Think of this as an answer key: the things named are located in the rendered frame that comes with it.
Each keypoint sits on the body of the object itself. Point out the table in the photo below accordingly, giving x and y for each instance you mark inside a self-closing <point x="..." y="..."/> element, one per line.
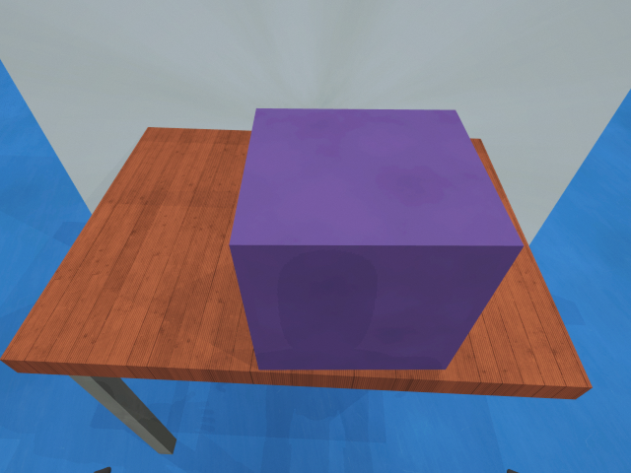
<point x="149" y="290"/>

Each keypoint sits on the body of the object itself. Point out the carton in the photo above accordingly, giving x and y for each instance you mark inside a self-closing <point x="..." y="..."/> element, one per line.
<point x="365" y="239"/>

